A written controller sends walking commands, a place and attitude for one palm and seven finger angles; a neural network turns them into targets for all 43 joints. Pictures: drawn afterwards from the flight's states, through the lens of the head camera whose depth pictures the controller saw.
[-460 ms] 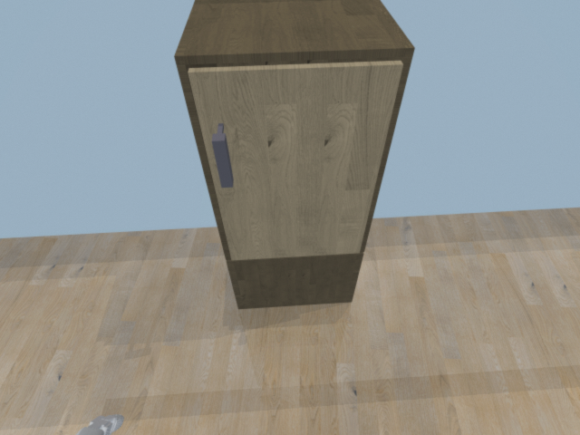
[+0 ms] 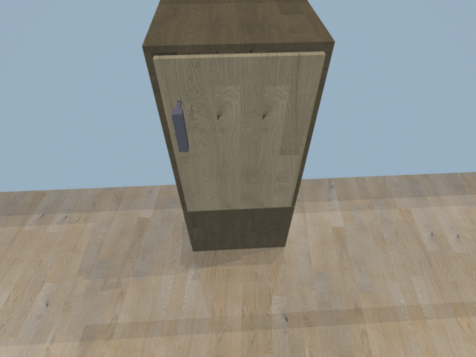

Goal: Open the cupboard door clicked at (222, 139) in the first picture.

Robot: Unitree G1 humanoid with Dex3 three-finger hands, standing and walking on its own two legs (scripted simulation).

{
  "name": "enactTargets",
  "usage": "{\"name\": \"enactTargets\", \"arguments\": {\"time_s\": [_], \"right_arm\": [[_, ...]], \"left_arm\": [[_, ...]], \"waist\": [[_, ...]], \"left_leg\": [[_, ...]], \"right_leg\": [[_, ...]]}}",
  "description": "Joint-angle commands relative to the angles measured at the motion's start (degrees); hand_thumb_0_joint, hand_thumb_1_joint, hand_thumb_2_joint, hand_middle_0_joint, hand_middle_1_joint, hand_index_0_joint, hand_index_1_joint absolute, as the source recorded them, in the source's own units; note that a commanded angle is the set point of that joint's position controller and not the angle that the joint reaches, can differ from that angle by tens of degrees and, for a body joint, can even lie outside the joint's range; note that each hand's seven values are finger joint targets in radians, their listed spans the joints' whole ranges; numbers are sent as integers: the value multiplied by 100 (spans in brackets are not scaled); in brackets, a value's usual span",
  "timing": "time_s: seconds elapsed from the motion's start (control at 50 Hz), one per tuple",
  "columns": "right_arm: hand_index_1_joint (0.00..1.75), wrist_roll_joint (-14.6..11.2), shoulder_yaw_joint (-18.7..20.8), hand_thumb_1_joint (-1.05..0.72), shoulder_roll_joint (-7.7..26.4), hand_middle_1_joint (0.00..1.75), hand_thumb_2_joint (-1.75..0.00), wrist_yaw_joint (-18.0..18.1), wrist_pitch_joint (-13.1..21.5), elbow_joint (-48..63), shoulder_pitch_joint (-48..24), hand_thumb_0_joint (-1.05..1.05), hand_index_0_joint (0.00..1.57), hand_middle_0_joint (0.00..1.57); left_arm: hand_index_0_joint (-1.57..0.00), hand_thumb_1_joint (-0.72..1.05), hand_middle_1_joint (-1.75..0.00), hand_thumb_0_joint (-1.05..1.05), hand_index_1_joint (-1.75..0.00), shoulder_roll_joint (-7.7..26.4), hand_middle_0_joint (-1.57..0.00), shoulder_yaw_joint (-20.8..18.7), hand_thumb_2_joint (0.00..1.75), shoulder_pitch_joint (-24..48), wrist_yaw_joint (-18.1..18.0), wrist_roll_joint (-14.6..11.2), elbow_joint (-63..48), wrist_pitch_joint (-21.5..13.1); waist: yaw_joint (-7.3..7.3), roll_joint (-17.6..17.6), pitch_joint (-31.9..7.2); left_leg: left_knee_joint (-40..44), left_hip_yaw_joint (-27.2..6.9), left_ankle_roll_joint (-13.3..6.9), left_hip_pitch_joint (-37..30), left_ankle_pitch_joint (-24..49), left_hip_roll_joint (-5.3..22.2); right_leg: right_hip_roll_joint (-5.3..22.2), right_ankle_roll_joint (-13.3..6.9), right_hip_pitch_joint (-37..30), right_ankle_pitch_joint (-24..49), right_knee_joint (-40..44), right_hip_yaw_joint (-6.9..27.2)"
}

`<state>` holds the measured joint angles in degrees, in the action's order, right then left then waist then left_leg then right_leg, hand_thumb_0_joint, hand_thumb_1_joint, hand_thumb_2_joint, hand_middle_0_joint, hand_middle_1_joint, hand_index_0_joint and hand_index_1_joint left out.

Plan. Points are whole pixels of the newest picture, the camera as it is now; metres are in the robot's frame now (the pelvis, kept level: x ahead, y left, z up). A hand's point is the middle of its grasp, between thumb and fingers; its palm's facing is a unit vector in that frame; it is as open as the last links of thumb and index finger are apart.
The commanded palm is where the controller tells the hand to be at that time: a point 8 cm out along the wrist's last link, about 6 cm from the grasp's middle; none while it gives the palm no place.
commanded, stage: stand and wait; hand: left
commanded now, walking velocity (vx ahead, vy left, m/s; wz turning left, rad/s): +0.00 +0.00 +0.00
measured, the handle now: (181, 126) +0.65 +0.19 +0.00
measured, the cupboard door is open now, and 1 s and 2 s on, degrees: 0 0 0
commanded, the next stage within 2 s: look at it before walking up in 0.36 s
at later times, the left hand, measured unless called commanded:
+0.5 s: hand out of the picture +0.08 +0.25 -0.15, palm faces -0.03 -0.94 -0.34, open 7.4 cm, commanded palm none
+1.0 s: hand out of the picture +0.06 +0.25 -0.15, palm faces -0.02 -0.94 -0.34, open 7.4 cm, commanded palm none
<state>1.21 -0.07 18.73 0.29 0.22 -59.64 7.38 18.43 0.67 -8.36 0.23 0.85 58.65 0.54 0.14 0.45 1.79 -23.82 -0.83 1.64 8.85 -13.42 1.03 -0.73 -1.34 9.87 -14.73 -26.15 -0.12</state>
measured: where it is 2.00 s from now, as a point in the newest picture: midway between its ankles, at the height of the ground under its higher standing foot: outside the picture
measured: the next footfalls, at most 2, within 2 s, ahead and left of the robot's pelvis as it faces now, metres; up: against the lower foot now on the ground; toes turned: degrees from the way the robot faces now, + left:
right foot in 2.00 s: +0.21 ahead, -0.13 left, +0.00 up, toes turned -1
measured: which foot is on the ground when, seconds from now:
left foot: down 0.00-1.00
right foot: down 0.00-1.00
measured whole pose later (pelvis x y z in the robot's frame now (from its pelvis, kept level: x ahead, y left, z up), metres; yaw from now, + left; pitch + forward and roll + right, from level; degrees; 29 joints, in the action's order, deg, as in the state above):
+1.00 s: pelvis -0.01 +0.01 +0.00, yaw +0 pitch -2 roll +0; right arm 0.9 -0.2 18.9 0.3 0.8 -63.9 7.6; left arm 19.0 0.2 -8.2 0.3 0.9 62.5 0.2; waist 0.2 0.3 1.6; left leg -19.9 -0.8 1.2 7.4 -10.8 0.8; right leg -0.5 -0.8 8.0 -11.7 -21.5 0.0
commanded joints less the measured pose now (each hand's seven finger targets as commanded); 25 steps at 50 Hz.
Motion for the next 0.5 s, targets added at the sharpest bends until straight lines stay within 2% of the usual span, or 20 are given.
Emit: {"name": "enactTargets", "arguments": {"time_s": [0.0,0.38,0.48], "right_arm": [[30,-34,211,-90,1084,30,-90,83,151,339,-270,0,20,20],[30,-46,189,-90,1121,30,-90,81,162,10,-157,0,20,20],[30,-50,190,-90,1129,30,-90,80,172,0,-165,0,20,20]], "left_arm": [[-20,90,-30,0,-30,1191,-20,-307,90,343,-87,-33,-335,-195],[-20,90,-30,0,-30,1206,-20,-306,90,352,-87,-32,-58,-200],[-20,90,-30,0,-30,1202,-20,-306,90,357,-86,-29,-56,-203]], "waist": [[-26,-115,-430],[-18,-69,-235],[-15,-47,-289]], "left_leg": [[313,-356,-295,-113,817,489],[527,-414,-270,-58,727,539],[552,-439,-278,-96,780,551]], "right_leg": [[730,-94,-47,946,611,703],[719,-66,-37,718,804,716],[723,-55,-73,753,819,694]]}}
